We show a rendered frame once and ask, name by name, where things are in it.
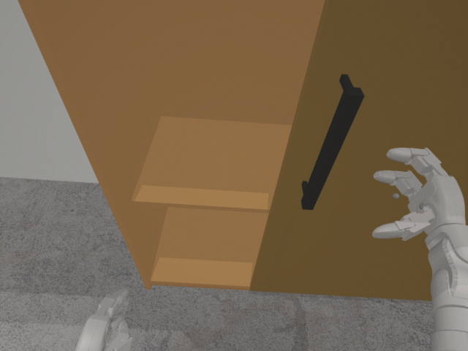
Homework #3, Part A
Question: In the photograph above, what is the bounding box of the robot left hand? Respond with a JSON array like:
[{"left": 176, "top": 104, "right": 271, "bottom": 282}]
[{"left": 75, "top": 287, "right": 132, "bottom": 351}]

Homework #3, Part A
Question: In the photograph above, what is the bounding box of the wardrobe door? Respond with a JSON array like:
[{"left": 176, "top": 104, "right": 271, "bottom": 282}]
[{"left": 250, "top": 0, "right": 468, "bottom": 301}]

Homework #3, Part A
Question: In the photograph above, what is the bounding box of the handle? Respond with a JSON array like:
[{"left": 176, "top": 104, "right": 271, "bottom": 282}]
[{"left": 301, "top": 74, "right": 364, "bottom": 210}]

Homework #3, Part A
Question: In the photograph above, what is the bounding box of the right robot forearm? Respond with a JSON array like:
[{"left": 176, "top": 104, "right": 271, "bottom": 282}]
[{"left": 425, "top": 223, "right": 468, "bottom": 351}]

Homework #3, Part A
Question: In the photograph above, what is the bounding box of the robot right hand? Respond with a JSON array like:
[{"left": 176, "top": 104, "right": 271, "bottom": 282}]
[{"left": 372, "top": 148, "right": 466, "bottom": 241}]

